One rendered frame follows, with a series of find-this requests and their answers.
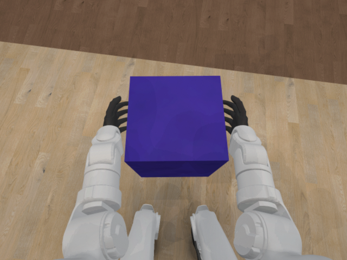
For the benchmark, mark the left robot upper arm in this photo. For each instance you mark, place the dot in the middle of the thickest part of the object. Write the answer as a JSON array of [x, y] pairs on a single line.
[[98, 236]]

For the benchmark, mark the carton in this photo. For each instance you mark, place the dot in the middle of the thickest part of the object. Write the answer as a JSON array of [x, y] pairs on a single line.
[[175, 126]]

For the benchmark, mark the right robot forearm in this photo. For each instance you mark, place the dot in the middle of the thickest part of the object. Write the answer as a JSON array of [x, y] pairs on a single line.
[[256, 189]]

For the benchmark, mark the left robot forearm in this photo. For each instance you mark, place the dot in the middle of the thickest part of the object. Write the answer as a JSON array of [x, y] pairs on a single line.
[[100, 191]]

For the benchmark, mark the robot right hand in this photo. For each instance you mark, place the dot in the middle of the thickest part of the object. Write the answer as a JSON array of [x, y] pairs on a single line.
[[238, 114]]

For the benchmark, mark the robot left thigh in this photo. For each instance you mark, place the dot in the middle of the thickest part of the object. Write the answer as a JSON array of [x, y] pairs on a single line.
[[144, 232]]

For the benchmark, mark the robot left hand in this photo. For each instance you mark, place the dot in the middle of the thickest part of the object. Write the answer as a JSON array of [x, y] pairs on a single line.
[[112, 114]]

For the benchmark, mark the robot right thigh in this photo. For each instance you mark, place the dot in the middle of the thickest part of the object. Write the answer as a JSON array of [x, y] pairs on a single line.
[[207, 231]]

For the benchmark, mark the robot thigh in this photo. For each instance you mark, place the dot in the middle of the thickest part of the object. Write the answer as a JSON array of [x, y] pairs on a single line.
[[207, 231], [144, 232]]

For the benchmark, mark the right robot upper arm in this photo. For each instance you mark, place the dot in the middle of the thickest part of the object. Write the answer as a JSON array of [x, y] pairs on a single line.
[[264, 236]]

